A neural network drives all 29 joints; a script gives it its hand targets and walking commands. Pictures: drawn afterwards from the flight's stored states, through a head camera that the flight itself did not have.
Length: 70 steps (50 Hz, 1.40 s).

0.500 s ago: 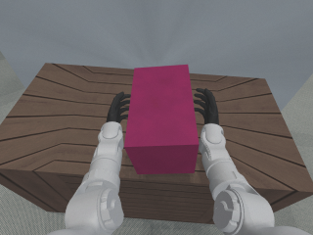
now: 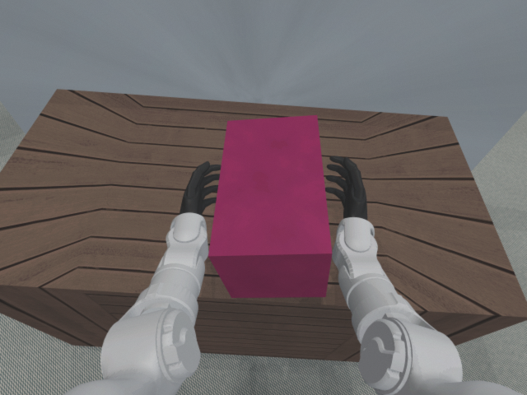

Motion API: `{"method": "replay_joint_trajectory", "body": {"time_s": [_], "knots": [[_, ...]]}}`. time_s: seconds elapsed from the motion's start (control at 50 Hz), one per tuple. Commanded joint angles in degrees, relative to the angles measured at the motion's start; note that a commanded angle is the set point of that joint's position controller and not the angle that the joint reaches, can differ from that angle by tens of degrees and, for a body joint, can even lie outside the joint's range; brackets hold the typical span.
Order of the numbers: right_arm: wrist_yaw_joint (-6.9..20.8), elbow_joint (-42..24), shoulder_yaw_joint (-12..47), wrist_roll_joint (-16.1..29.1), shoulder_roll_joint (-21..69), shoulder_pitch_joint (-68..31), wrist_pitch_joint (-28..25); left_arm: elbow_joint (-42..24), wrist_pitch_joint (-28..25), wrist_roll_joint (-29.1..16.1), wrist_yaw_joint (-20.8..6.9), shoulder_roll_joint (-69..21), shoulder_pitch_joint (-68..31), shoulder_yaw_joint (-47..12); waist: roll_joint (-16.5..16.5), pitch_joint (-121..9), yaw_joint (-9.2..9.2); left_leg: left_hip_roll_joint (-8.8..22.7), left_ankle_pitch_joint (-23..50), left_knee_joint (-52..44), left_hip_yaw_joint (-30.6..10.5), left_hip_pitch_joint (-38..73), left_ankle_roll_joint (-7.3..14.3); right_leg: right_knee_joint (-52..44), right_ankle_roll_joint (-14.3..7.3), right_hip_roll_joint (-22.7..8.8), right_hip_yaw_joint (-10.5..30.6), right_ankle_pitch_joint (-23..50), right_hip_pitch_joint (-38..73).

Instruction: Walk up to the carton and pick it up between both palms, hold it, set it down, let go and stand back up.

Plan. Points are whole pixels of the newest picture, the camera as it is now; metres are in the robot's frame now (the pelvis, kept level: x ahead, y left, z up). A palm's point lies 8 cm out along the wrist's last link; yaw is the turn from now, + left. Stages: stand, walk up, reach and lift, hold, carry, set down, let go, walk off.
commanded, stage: set down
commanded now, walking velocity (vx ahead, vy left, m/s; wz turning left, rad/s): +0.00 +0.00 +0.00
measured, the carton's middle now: (274, 205) +0.42 -0.02 -0.01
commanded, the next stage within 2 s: none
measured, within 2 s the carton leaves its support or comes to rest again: rests again in 0.82 s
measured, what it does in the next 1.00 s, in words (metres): stands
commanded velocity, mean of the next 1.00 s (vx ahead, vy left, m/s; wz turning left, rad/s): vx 0.00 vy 0.00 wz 0.00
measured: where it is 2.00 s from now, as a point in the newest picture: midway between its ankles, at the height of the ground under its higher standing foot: outside the picture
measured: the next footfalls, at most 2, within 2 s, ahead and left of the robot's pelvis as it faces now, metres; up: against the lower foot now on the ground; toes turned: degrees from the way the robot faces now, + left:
none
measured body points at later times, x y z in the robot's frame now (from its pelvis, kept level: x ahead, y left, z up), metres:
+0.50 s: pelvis +0.00 +0.01 -0.01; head +0.08 +0.04 +0.43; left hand +0.42 +0.12 -0.01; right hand +0.39 -0.13 +0.02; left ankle +0.00 +0.11 -0.75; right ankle -0.03 -0.12 -0.75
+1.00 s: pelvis -0.01 +0.01 -0.01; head +0.10 +0.04 +0.42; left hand +0.42 +0.12 -0.03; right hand +0.38 -0.14 -0.02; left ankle +0.00 +0.11 -0.75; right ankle -0.03 -0.12 -0.75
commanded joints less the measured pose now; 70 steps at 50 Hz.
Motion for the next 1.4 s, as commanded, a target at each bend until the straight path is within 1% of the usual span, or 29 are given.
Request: {"method": "replay_joint_trajectory", "body": {"time_s": [0.0, 0.08, 0.22, 0.48, 0.54, 0.64, 0.76, 0.84, 0.96, 1.1, 1.2, 1.38], "knots": [[8.35, 0.58, 17.78, -7.21, 36.78, -33.26, -3.36, -6.85, -8.51, 2.38, -6.73, -32.68, -43.43, -15.20, 4.45, -36.95, 0.31, 0.26, 22.39, 2.17, 4.41, 9.69, -3.00, 6.81, 0.80, -0.82, -3.38, 32.56, 18.66], [8.34, 1.71, 15.64, -8.80, 36.97, -33.52, -3.26, -4.87, -9.55, 2.69, -6.86, -31.69, -44.84, -13.81, 3.86, -37.31, -0.20, 0.31, 19.59, 1.91, 4.49, 7.66, -2.65, 7.24, 0.89, -1.09, -3.32, 31.24, 18.01], [8.55, 3.92, 11.20, -11.60, 37.17, -34.19, -3.08, -2.14, -10.88, 3.36, -6.85, -30.46, -47.43, -11.67, 4.16, -38.33, -1.08, 0.44, 17.63, 2.49, 4.60, 6.06, -2.74, 7.77, 0.57, -1.13, -3.69, 28.38, 15.20], [9.33, 7.05, 6.12, -14.29, 35.70, -33.93, -3.85, 2.39, -12.09, 5.32, -6.31, -29.48, -47.08, -9.35, 7.13, -40.64, -1.82, 1.00, 23.54, 5.94, 3.94, 8.27, -4.09, 8.56, -0.61, -0.26, -5.17, 27.68, 7.92], [9.61, 7.35, 5.83, -14.54, 35.35, -33.96, -4.42, 2.96, -12.63, 5.62, -6.01, -29.43, -46.72, -9.07, 7.63, -42.02, -1.52, 1.18, 26.02, 6.94, 3.78, 9.07, -4.42, 8.77, -0.89, 0.02, -5.45, 28.11, 6.30], [9.88, 8.21, 6.06, -14.90, 35.10, -33.83, -5.91, 3.93, -14.28, 5.37, -5.30, -29.83, -46.22, -10.01, 8.27, -45.15, -1.71, 1.51, 30.28, 9.03, 3.24, 9.81, -4.98, 9.51, -1.35, 0.47, -5.77, 29.44, 3.57], [9.75, 9.02, 6.23, -15.30, 34.58, -33.65, -6.67, 7.88, -15.43, 5.43, -5.61, -29.09, -44.31, -9.53, 6.80, -43.91, -1.98, 1.31, 27.26, 9.56, 3.01, 5.97, -4.18, 10.70, -1.04, 0.16, -5.28, 29.39, 3.93], [9.70, 8.29, 6.25, -15.50, 34.76, -34.45, -7.05, 10.04, -16.27, 5.55, -5.99, -28.03, -44.01, -8.47, 5.80, -43.61, -1.61, 0.99, 23.02, 9.40, 3.17, 1.82, -3.36, 11.90, -0.68, -0.36, -4.70, 29.08, 5.28], [9.81, 7.77, 5.50, -16.01, 34.60, -35.63, -7.45, 12.83, -17.37, 5.95, -6.17, -26.81, -44.09, -7.23, 5.79, -43.67, -1.20, 0.90, 18.69, 10.35, 3.24, -1.70, -2.80, 13.33, -0.76, -0.75, -4.27, 26.20, 4.03], [9.93, 9.36, 4.17, -16.74, 34.40, -35.53, -7.17, 15.28, -18.23, 6.08, -6.28, -25.26, -44.67, -6.27, 6.19, -42.41, -1.38, 0.85, 14.98, 11.97, 3.27, -4.09, -2.43, 14.84, -0.93, -0.86, -4.16, 21.92, 0.92], [10.15, 10.19, 3.08, -17.08, 34.04, -35.78, -6.94, 16.51, -18.59, 6.10, -6.12, -24.40, -44.94, -5.60, 6.86, -41.66, -1.24, 0.96, 14.25, 13.30, 3.16, -4.09, -2.57, 15.55, -1.27, -0.61, -4.39, 18.76, -2.33], [10.60, 11.75, 1.19, -17.82, 33.36, -35.73, -6.33, 17.98, -18.76, 6.72, -5.74, -23.03, -44.96, -4.11, 7.53, -40.65, -1.33, 1.17, 14.60, 15.50, 2.80, -3.45, -2.87, 16.92, -1.68, -0.20, -4.80, 15.65, -6.70]]}}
